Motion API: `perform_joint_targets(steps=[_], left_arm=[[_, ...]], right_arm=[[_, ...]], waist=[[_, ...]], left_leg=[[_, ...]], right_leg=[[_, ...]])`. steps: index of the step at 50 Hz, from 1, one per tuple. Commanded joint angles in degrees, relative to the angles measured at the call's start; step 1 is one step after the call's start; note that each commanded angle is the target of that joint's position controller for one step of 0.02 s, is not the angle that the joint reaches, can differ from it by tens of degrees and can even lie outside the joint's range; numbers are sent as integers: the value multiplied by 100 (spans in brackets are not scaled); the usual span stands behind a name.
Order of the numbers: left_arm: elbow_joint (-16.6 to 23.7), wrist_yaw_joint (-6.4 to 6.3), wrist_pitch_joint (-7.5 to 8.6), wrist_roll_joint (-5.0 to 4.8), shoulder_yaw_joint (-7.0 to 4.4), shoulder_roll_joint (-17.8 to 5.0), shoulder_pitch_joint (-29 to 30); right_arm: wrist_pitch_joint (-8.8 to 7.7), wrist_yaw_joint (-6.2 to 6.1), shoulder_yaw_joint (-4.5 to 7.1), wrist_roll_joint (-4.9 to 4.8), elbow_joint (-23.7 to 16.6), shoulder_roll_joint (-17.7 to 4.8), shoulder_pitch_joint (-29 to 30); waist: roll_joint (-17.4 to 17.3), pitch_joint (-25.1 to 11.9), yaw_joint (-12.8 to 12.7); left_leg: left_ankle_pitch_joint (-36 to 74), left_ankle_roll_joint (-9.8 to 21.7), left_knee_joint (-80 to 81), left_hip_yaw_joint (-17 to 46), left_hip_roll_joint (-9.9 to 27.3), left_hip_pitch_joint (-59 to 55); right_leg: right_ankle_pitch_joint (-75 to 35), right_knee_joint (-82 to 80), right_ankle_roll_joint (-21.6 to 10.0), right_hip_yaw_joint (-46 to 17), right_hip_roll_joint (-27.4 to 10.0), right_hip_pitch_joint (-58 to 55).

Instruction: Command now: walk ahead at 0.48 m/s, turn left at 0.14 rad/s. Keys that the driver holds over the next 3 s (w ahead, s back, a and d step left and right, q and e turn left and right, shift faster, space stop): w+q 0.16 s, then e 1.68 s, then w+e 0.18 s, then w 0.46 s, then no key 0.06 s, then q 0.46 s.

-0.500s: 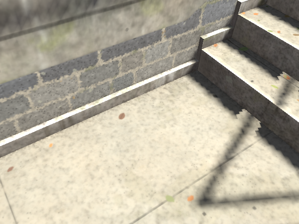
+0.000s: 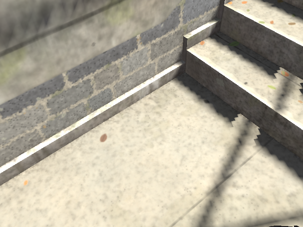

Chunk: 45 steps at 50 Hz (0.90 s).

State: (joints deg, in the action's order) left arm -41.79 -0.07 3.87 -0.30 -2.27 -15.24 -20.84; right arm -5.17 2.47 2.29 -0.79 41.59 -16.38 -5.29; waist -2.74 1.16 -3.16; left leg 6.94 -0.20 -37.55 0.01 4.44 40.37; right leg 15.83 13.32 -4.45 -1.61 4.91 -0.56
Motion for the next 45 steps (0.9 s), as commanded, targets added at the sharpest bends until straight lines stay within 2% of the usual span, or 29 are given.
perform_joint_targets(steps=[1, 3, 6, 7, 8, 9, 10, 11, 12, 13, 14, 15, 17, 20, 21, 25, 29, 31, 32, 33, 34, 35, 36, 37, 38, 39, 40, 42, 45], left_arm=[[71, -26, 105, -18, -284, -994, -175], [-34, -57, 59, -13, -305, -1025, -201], [-36, -137, -59, 33, -348, -1174, -124], [39, -170, -130, 86, -353, -1258, 15], [127, -205, -147, 118, -337, -1292, 158], [271, -144, -45, 188, -147, -730, -535], [-7, -32, 80, 144, 3, -455, -891], [164, 27, 177, -151, -154, -1014, -197], [352, 20, 201, -267, -151, -1080, 365], [355, -9, 176, -190, -152, -1047, 621], [342, -33, 103, -94, -189, -1026, 546], [254, -39, 10, -76, -154, -895, 228], [172, -84, -145, -3, -70, -611, -56], [333, -163, -280, 89, -36, -502, 137], [365, -163, -280, 140, -68, -551, 207], [609, -43, -218, 19, -97, -519, 956], [839, 179, -198, 32, -167, -618, 1211], [892, 273, -172, 40, -223, -689, 1090], [834, 277, -140, 54, -281, -768, 829], [790, 206, -121, 83, -425, -1151, 519], [899, 79, -153, 154, -575, -1839, 277], [1037, 31, -159, 267, -516, -1631, 120], [1109, 32, -167, 205, -462, -1410, 329], [1154, -13, -183, 126, -429, -1271, 698], [1175, -51, -239, 29, -375, -1127, 958], [1175, -100, -311, -22, -341, -1076, 1119], [1179, -129, -379, 13, -324, -1077, 1211], [1210, -171, -452, 103, -356, -1115, 1278], [1213, -240, -525, 99, -410, -1182, 1278]], right_arm=[[-90, 110, 21, -79, -587, -319, 876], [-97, 157, 39, -83, -675, -401, 947], [-60, 189, 137, -11, -625, -562, 447], [-30, 161, 249, 10, -507, -789, -190], [16, 96, 372, 47, -373, -1043, -1063], [41, 22, 501, 191, -385, -1635, -1715], [57, 14, 388, 82, -274, -1206, -1822], [98, -88, 310, 12, -319, -954, -1576], [117, -149, 249, 49, -396, -809, -1139], [113, -172, 178, 126, -367, -661, -898], [81, -186, 144, 173, -343, -579, -738], [46, -170, 121, 195, -299, -544, -667], [-55, -147, 121, 208, -203, -629, -460], [-97, -206, 179, 157, -86, -817, -209], [-52, -221, 170, 219, -59, -849, -175], [253, -359, 135, 212, 91, -877, -317], [534, -460, 176, 142, 203, -988, -415], [619, -530, 199, 57, 188, -1020, -296], [633, -561, 194, 15, 195, -976, -318], [593, -564, 168, 106, 215, -891, -650], [510, -518, 44, 382, -42, -617, -769], [467, -440, -14, 402, -97, -580, -662], [493, -374, 81, 233, -23, -907, -546], [541, -386, 94, 134, -32, -913, -391], [600, -451, 103, 149, -4, -891, -325], [635, -505, 128, 189, -45, -949, -257], [649, -504, 122, 177, -65, -879, -316], [604, -512, 111, 130, -3, -762, -536], [571, -528, 84, 117, 9, -701, -495]], waist=[[581, 428, -152], [581, 431, -109], [774, -165, 197], [820, -580, 534], [724, -1053, 1014], [-484, -2000, 834], [-989, -2816, 821], [-422, -2081, 982], [6, -1314, 886], [495, -761, 713], [451, -552, 493], [223, -482, 303], [81, -390, 95], [-87, -449, 62], [-116, -527, 82], [-155, -511, 462], [-273, -401, 588], [-296, -410, 440], [-158, -535, 284], [400, -851, 213], [1766, -1238, 284], [1737, -2220, 97], [933, -2156, 33], [642, -1659, 152], [374, -1211, 241], [421, -943, 325], [663, -831, 432], [1049, -875, 456], [1088, -1026, 358]], left_leg=[[344, 217, 563, -29, -123, -226], [-126, 377, 740, 0, -222, -155], [-959, 669, 610, -393, -724, -953], [-1194, 807, 621, -536, -937, -1725], [-833, 1011, 723, -236, -810, -3221], [-290, 2010, 495, 2226, 842, -5904], [-16, 2624, 1412, 4387, 1780, -6735], [-311, 2222, 1577, 3588, 1591, -6088], [265, 1933, 1633, 2645, 1442, -5121], [806, 1771, 1789, 2041, 1246, -4169], [1058, 1657, 1959, 1632, 1074, -3504], [1208, 1652, 2150, 1371, 982, -2993], [1768, 1706, 2400, 870, 960, -2416], [2127, 1497, 2476, 127, 776, -2474], [2192, 1380, 2422, -124, 660, -2553], [1857, 1161, 2275, -430, 651, -3238], [1281, 1106, 1784, -258, 996, -3826], [1308, 931, 1216, -221, 1059, -3890], [1286, 725, 635, -386, 873, -3762], [626, 380, -317, -618, 432, -3265], [-2264, -129, -2061, -843, -324, -1489], [-4576, -334, -3366, 169, -979, -564], [-4363, -317, -3826, 701, -650, -426], [-3903, -332, -3847, 675, -500, -245], [-3566, -393, -3544, 628, -360, -199], [-3294, -435, -3189, 580, -315, -423], [-3104, -470, -2951, 475, -402, -725], [-2985, -526, -2327, 397, -536, -1004], [-2911, -576, -1449, 484, -561, -1186]], right_leg=[[-2018, -532, -583, -278, -1620, 262], [-2549, -318, -492, -139, -1771, -243], [-5580, 784, -302, 129, -1763, -809], [-6470, 1710, -231, 260, -1631, -800], [-6172, 2992, -20, 417, -1440, 51], [-3262, 5523, 435, 439, -776, 2517], [1794, 6853, 588, -266, 71, 3595], [1630, 7022, 510, -693, -348, 3984], [1266, 6648, 471, -576, -654, 4009], [1104, 6239, 490, -415, -838, 3846], [943, 5828, 507, -397, -1015, 3472], [857, 5665, 563, -390, -1048, 3063], [624, 5233, 709, -284, -963, 2786], [-327, 4277, 800, -241, -960, 2884], [-694, 4022, 819, -204, -946, 2793], [-1462, 2920, 799, 30, -832, 2955], [-744, 2335, 646, 163, -782, 3177], [-568, 1798, 440, 272, -662, 2931], [-1064, 1261, 271, 350, -495, 2384], [-2864, 1005, 8, -113, -672, 1412], [-5959, 1402, -868, -1943, -1996, -105], [-5793, 1146, -1939, -3397, -2746, -854], [-4871, 1069, -1721, -2926, -2526, -658], [-4057, 1036, -1377, -2388, -2192, -153], [-3362, 906, -1116, -2064, -1941, 424], [-2784, 767, -995, -1893, -1738, 992], [-2432, 660, -909, -1780, -1512, 1399], [-2321, 617, -836, -1664, -1312, 1480], [-1816, 690, -782, -1894, -1289, 1328]])
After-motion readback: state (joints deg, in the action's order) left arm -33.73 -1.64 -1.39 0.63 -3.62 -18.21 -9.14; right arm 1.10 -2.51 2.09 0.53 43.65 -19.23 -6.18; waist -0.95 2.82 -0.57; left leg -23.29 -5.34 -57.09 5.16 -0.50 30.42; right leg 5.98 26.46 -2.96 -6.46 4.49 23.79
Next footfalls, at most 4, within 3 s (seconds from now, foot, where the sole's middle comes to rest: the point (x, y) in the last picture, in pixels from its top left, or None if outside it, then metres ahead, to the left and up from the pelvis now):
0.16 left None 0.29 0.12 -0.78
0.66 right None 0.44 -0.10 -0.78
1.10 left None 0.45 0.14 -0.78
1.52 right None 0.32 -0.10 -0.78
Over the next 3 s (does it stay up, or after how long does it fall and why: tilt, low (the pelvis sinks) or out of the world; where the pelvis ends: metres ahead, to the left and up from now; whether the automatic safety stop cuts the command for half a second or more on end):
stays up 0.50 -0.32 -0.01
